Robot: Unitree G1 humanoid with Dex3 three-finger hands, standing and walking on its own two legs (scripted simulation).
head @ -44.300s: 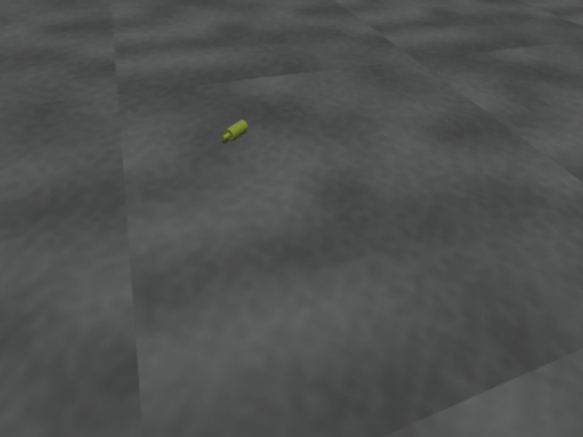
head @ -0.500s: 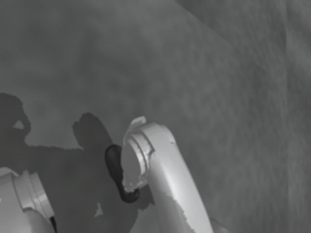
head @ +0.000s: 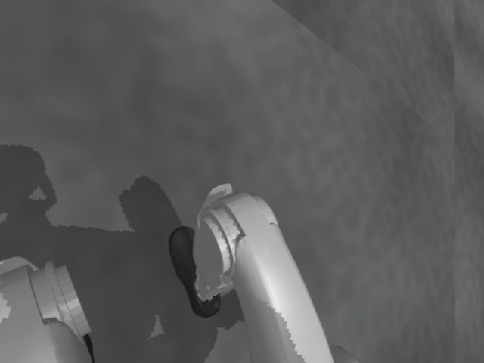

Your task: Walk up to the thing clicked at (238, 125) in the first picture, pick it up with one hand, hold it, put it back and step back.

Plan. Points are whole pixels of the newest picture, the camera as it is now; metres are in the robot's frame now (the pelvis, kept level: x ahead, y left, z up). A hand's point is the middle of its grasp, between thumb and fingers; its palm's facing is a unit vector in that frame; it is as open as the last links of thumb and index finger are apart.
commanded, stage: settle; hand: left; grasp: from above
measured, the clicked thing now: out of the picture +0.48 +0.30 -0.29
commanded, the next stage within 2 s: lift in 0.56 s
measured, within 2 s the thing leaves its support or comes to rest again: leaves its support in 0.04 s
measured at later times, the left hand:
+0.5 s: hand out of the picture +0.45 +0.29 -0.17, palm faces -0.48 -0.12 -0.87, open 9.9 cm
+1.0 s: hand out of the picture +0.44 +0.30 -0.09, palm faces -0.48 -0.12 -0.87, open 9.8 cm
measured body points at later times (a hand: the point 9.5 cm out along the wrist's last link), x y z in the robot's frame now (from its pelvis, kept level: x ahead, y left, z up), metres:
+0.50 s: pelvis +0.00 -0.01 +0.02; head +0.24 +0.09 +0.39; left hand +0.47 +0.29 -0.12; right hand +0.07 -0.28 -0.07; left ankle +0.06 +0.11 -0.29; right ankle +0.15 -0.14 -0.29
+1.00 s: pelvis +0.01 -0.01 +0.06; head +0.24 +0.06 +0.44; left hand +0.46 +0.30 -0.04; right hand +0.09 -0.29 -0.05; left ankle +0.06 +0.11 -0.29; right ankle +0.15 -0.14 -0.29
